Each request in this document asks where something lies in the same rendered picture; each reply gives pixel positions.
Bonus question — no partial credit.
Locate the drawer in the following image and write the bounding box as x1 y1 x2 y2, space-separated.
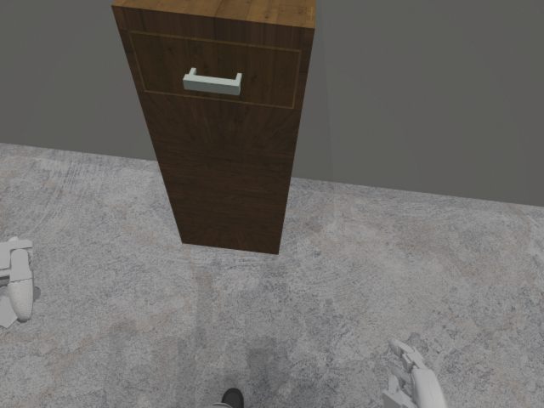
130 31 299 107

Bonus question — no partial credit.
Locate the cabinet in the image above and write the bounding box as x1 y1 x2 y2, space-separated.
111 0 316 255

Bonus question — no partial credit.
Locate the handle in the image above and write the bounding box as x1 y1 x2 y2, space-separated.
183 68 242 95

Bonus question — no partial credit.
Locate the robot left foot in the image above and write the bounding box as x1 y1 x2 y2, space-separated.
221 388 244 408

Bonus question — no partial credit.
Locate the right robot hand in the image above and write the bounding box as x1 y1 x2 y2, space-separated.
383 338 448 408

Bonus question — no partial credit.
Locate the left robot hand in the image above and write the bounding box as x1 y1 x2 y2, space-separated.
0 236 41 329

